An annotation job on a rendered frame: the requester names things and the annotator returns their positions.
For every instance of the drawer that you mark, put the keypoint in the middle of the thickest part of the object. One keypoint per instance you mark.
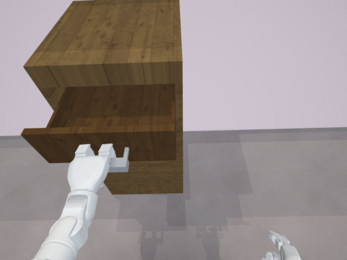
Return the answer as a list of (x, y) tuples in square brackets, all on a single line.
[(141, 117)]

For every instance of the cabinet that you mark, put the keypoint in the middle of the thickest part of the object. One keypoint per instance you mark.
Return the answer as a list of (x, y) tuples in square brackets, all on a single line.
[(111, 43)]

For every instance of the handle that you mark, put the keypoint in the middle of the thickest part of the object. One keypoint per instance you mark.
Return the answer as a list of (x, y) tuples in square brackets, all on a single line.
[(119, 164)]

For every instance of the left robot forearm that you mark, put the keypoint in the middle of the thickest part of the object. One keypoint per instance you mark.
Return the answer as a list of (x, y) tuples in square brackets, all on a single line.
[(70, 232)]

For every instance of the robot left hand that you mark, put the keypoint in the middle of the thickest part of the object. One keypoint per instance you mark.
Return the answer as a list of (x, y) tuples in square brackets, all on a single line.
[(88, 171)]

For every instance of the robot right hand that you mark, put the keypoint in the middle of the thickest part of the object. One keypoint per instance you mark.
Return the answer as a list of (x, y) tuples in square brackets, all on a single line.
[(287, 252)]

